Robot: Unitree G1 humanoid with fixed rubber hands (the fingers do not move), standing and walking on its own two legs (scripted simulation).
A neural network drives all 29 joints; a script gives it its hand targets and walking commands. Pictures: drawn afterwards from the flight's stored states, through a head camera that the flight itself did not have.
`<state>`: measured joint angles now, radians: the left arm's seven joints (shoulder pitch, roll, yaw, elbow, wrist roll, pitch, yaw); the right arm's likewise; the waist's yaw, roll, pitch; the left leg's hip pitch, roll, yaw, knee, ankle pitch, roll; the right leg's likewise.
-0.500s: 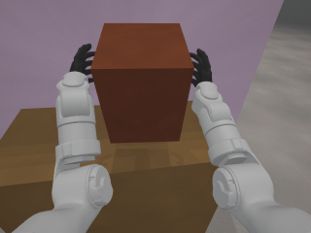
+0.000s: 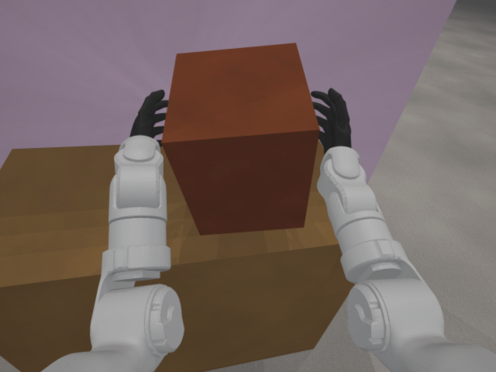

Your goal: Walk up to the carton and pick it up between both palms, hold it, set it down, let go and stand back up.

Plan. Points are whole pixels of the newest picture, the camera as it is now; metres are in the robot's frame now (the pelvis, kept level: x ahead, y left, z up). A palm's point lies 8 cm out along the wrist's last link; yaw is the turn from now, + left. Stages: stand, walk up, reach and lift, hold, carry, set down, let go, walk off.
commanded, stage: set down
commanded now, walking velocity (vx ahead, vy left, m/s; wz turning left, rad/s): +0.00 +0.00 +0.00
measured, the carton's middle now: (244, 146) +0.45 -0.02 +0.16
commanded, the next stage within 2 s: none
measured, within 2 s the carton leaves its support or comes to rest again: neither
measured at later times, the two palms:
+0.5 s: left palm (152, 151) +0.41 +0.13 +0.18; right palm (330, 154) +0.38 -0.15 +0.19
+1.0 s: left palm (151, 152) +0.43 +0.14 +0.16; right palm (321, 156) +0.41 -0.15 +0.17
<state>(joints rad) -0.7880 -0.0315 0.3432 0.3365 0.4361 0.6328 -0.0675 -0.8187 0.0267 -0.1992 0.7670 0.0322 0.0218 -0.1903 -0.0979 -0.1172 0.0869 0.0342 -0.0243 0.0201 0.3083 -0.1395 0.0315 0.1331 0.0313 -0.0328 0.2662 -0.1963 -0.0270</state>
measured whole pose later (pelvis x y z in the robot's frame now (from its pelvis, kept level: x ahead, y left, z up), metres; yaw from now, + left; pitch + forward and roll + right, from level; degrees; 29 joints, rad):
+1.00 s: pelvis +0.02 +0.00 +0.00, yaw -1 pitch -5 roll +0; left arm -0.86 0.01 0.39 0.76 0.37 0.35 -0.02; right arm -0.84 0.07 -0.45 0.97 -0.20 -0.07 -0.15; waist -0.05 -0.09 0.00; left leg -0.06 -0.02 0.03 0.29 -0.14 0.03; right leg 0.02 0.03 -0.02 0.26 -0.20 -0.03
